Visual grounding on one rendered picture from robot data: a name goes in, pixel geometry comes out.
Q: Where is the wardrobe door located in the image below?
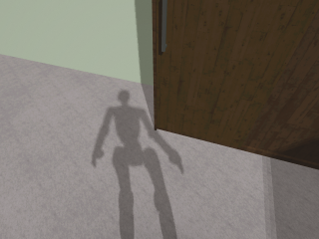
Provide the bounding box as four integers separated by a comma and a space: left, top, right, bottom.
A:
157, 0, 319, 148
242, 9, 319, 163

